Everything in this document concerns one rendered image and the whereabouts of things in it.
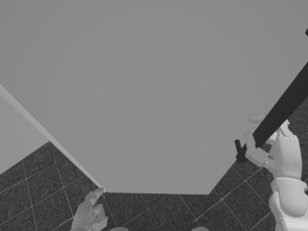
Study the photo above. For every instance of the right robot hand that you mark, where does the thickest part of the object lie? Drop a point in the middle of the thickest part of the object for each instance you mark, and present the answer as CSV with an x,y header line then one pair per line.
x,y
285,150

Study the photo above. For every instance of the left robot hand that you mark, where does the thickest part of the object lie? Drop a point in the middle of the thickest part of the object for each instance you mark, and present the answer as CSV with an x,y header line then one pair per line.
x,y
86,215

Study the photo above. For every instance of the robot right forearm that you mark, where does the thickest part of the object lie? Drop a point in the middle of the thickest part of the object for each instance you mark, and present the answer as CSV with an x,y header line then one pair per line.
x,y
289,204

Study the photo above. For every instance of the handle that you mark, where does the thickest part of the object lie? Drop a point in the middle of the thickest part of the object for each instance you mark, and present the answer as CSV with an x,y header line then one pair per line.
x,y
290,100

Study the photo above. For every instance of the fridge door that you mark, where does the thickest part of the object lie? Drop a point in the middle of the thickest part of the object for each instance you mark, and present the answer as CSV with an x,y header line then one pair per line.
x,y
149,96

